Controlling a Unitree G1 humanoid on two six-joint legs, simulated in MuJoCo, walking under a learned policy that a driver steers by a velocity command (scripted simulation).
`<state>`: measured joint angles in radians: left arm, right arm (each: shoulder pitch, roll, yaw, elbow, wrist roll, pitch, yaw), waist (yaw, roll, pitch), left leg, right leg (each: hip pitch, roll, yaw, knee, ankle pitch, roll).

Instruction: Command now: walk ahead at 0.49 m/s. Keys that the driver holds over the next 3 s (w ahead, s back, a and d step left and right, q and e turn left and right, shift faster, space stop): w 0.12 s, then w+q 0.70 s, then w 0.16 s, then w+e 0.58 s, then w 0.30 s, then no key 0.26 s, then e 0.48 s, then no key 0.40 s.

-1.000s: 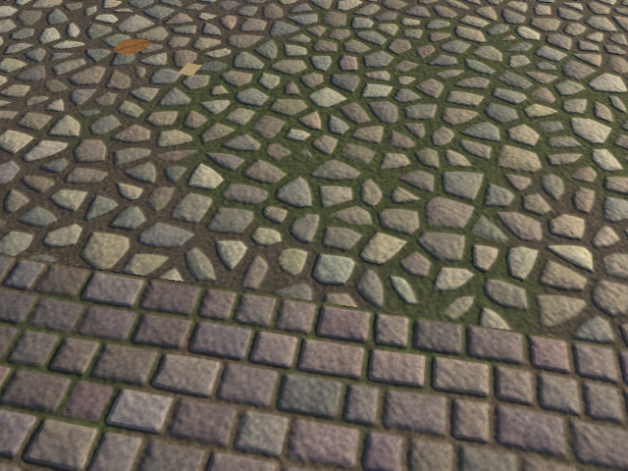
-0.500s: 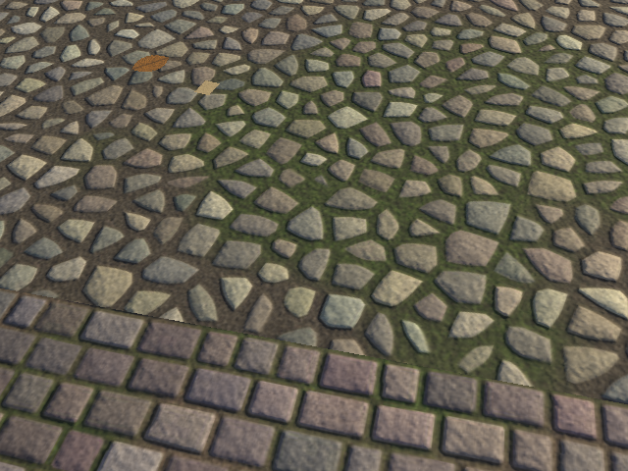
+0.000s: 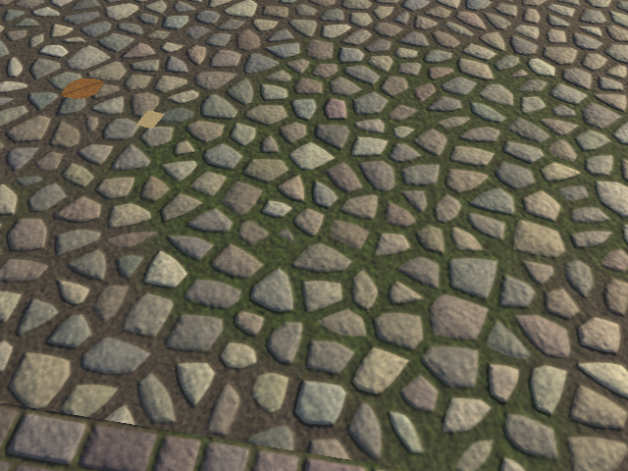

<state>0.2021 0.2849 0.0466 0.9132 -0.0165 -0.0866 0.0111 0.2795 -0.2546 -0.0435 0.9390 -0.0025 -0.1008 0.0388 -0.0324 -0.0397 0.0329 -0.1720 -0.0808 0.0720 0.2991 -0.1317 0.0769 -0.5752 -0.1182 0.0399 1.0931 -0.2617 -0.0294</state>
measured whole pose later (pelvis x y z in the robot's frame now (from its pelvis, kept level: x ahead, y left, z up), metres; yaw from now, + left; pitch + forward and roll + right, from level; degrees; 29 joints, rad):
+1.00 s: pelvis +0.52 +0.06 -0.01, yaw +24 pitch +1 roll +0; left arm 0.19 0.30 0.06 0.86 -0.03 -0.11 0.00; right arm 0.21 -0.27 -0.08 0.78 0.01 -0.05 0.03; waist -0.01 -0.02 0.06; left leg -0.32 -0.07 0.05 0.48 -0.18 0.09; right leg -0.44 -0.10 0.00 1.19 -0.36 -0.01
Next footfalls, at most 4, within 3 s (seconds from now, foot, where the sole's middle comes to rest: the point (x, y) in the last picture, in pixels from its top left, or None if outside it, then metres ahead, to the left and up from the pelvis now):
0.30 right None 0.36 -0.16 -0.78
0.86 left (245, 434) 0.58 0.15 -0.78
1.42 right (279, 290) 0.95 0.08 -0.78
1.90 left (188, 221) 1.20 0.34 -0.78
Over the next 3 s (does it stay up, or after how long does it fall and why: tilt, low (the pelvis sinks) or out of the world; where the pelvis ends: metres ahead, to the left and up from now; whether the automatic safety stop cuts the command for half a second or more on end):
stays up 1.21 0.25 -0.01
